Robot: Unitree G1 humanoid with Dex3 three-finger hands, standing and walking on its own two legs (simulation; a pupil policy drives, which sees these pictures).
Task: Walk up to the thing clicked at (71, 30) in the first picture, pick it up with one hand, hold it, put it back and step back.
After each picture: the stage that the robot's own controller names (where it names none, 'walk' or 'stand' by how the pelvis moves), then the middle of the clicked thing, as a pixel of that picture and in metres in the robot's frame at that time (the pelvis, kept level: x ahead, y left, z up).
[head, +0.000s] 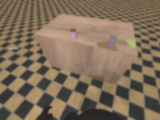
stand; (73, 34) +0.88 +0.25 -0.01
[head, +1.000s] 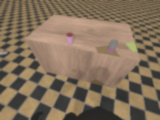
walk; (70, 38) +0.76 +0.24 -0.01
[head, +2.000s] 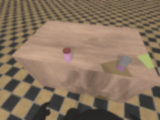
stand; (67, 55) +0.50 +0.23 +0.01
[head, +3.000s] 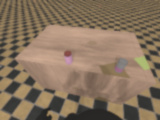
stand; (68, 57) +0.51 +0.22 -0.01
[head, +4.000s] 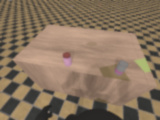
stand; (67, 59) +0.49 +0.22 -0.02
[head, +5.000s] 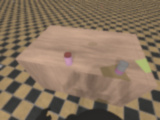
stand; (68, 59) +0.50 +0.22 -0.02
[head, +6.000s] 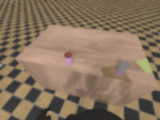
stand; (68, 59) +0.50 +0.22 -0.02
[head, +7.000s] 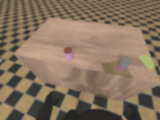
rise first; (68, 54) +0.51 +0.22 -0.01
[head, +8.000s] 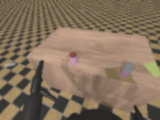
rise first; (73, 58) +0.51 +0.22 -0.01
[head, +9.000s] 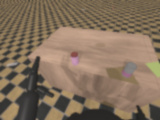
go down; (74, 58) +0.51 +0.21 -0.01
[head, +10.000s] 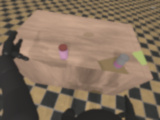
go down; (63, 52) +0.51 +0.19 +0.01
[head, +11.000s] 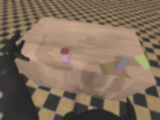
approach; (65, 55) +0.50 +0.20 +0.01
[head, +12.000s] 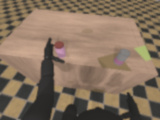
close in; (60, 50) +0.51 +0.22 +0.04
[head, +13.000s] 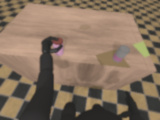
lift; (58, 47) +0.51 +0.21 +0.05
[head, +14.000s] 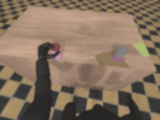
lift; (56, 52) +0.47 +0.22 +0.05
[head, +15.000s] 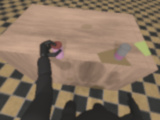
lift; (58, 50) +0.48 +0.22 +0.06
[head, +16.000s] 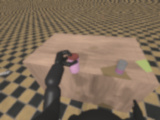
lift; (74, 63) +0.34 +0.13 +0.16
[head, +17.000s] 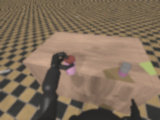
hold; (70, 65) +0.33 +0.16 +0.14
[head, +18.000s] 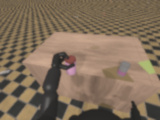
hold; (70, 65) +0.33 +0.15 +0.14
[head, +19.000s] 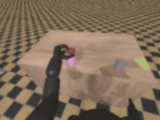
crouch; (70, 57) +0.40 +0.15 +0.14
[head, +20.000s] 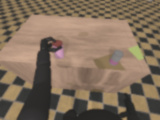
lower; (58, 49) +0.49 +0.20 +0.08
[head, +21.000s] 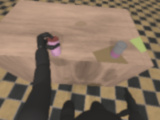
lower; (54, 46) +0.50 +0.21 +0.07
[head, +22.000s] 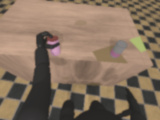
lower; (54, 45) +0.50 +0.21 +0.07
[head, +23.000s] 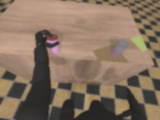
lower; (53, 44) +0.50 +0.21 +0.07
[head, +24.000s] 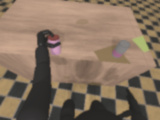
loosen; (54, 45) +0.50 +0.21 +0.07
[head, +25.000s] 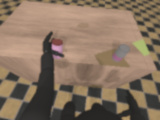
withdraw; (57, 49) +0.48 +0.20 +0.06
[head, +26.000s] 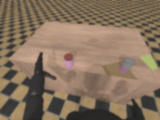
sink last; (68, 61) +0.44 +0.19 +0.03
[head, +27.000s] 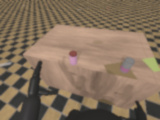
stand; (73, 58) +0.49 +0.20 +0.02
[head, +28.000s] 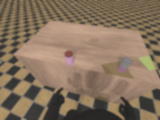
stand; (69, 58) +0.47 +0.20 +0.01
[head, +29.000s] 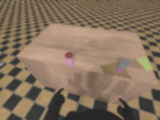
stand; (69, 59) +0.48 +0.21 +0.00
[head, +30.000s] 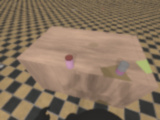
walk; (69, 62) +0.47 +0.20 -0.01
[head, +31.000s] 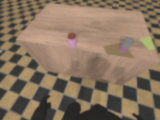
walk; (72, 40) +0.60 +0.18 +0.01
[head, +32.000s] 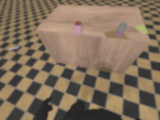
walk; (78, 28) +0.86 +0.20 +0.01
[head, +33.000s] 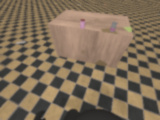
stand; (82, 23) +1.19 +0.19 +0.01
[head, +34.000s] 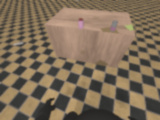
stand; (80, 23) +1.12 +0.19 +0.00
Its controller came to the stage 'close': yes
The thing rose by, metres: 0.20
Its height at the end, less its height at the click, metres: +0.00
